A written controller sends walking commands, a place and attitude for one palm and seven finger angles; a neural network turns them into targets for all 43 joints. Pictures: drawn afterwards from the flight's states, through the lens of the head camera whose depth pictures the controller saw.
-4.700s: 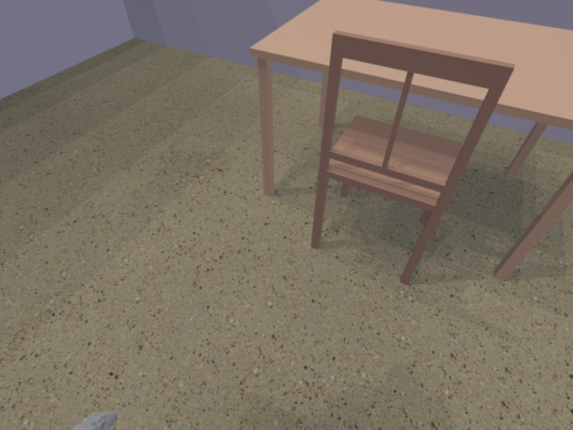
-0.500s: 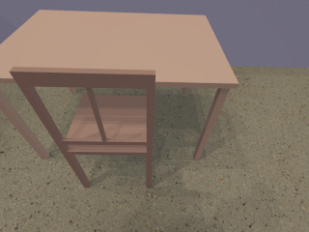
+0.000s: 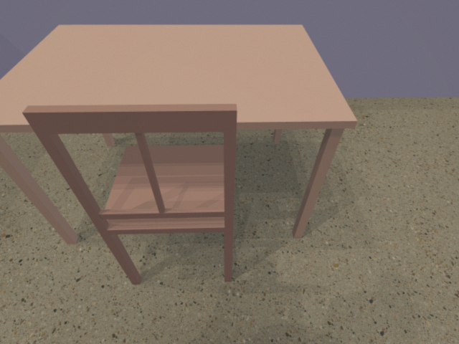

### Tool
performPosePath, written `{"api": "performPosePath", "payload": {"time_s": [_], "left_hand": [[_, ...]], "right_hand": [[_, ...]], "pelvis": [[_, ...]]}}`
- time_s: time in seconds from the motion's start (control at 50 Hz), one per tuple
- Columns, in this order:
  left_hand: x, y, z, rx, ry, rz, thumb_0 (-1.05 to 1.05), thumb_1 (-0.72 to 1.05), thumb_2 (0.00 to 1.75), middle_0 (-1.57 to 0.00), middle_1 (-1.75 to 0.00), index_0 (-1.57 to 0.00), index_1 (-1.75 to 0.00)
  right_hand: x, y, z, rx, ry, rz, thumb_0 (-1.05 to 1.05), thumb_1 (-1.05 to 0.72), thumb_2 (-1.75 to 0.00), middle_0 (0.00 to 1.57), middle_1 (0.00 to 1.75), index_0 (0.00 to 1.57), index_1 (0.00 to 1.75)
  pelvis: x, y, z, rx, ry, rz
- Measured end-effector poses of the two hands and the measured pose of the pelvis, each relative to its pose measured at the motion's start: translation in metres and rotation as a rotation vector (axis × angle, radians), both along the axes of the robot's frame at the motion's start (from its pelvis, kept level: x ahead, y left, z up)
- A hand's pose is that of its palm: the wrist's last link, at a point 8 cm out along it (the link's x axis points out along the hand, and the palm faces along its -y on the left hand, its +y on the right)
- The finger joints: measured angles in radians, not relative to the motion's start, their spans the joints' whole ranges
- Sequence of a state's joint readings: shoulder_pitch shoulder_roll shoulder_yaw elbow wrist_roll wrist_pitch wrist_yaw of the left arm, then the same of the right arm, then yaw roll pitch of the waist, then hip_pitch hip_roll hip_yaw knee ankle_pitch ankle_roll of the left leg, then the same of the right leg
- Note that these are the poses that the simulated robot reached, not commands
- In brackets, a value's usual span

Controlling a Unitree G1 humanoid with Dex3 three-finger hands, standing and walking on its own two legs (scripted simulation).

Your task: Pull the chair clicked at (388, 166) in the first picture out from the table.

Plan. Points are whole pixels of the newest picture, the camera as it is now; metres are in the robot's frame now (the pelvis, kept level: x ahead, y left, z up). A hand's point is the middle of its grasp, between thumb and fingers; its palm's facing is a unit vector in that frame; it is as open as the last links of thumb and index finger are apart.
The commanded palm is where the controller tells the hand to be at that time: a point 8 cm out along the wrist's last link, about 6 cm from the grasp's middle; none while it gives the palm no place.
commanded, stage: look again from close up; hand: left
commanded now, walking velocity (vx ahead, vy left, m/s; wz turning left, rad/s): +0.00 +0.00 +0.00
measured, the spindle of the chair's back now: (152, 176) +0.53 +0.23 -0.07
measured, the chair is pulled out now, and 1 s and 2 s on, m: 0.00 0.00 0.00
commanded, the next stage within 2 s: shuffle to correct the standing spot in 0.86 s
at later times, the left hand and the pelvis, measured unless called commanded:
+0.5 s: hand out of the picture +0.01 +0.19 -0.17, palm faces +0.03 -0.98 -0.18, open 7.3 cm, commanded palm none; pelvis +0.02 +0.02 +0.00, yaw -1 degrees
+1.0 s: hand out of the picture +0.01 +0.17 -0.17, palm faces +0.04 -0.99 -0.15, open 7.3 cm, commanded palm none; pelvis +0.03 +0.02 +0.01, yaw -1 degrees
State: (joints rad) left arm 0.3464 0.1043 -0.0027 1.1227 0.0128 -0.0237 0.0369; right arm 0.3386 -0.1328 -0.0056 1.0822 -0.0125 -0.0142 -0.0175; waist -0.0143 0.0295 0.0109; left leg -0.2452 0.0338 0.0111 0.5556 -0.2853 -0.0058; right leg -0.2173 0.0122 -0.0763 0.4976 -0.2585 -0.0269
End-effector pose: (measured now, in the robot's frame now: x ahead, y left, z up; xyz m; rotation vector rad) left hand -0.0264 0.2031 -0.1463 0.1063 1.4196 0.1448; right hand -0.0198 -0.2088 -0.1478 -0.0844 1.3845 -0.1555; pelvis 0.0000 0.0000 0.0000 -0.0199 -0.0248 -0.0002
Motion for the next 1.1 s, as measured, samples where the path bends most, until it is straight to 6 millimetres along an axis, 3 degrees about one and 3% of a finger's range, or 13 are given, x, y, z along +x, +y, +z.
{"api": "performPosePath", "payload": {"time_s": [0.16,0.3,0.66,1.1], "left_hand": [[0.032,0.031,0.005,0.033,-0.091,-0.01,0.0,0.91,0.9,-0.2,-0.3,-0.2,-0.3],[0.041,0.042,0.008,0.044,-0.085,-0.021,0.0,0.91,0.9,-0.2,-0.3,-0.2,-0.3],[0.024,0.024,0.001,-0.011,0.005,-0.001,0.0,0.91,0.9,-0.2,-0.3,-0.2,-0.3],[0.033,0.022,-0.002,-0.007,0.0,0.009,0.0,0.91,0.9,-0.2,-0.3,-0.2,-0.3]], "right_hand": [[0.012,0.018,0.0,0.001,-0.035,0.026,0.01,-0.92,-0.9,0.2,0.3,0.2,0.3],[0.012,0.024,0.003,0.002,-0.015,0.03,0.01,-0.91,-0.9,0.2,0.3,0.2,0.3],[0.029,0.017,0.007,-0.027,0.012,0.035,0.01,-0.91,-0.9,0.2,0.3,0.2,0.3],[0.032,0.014,0.005,-0.017,0.043,0.036,0.01,-0.91,-0.9,0.2,0.3,0.2,0.3]], "pelvis": [[0.006,0.017,0.001,0.014,-0.008,-0.004],[0.009,0.023,0.003,0.023,0.001,-0.009],[0.021,0.022,0.004,0.021,-0.002,-0.012],[0.032,0.016,0.002,0.02,0.007,0.002]]}}
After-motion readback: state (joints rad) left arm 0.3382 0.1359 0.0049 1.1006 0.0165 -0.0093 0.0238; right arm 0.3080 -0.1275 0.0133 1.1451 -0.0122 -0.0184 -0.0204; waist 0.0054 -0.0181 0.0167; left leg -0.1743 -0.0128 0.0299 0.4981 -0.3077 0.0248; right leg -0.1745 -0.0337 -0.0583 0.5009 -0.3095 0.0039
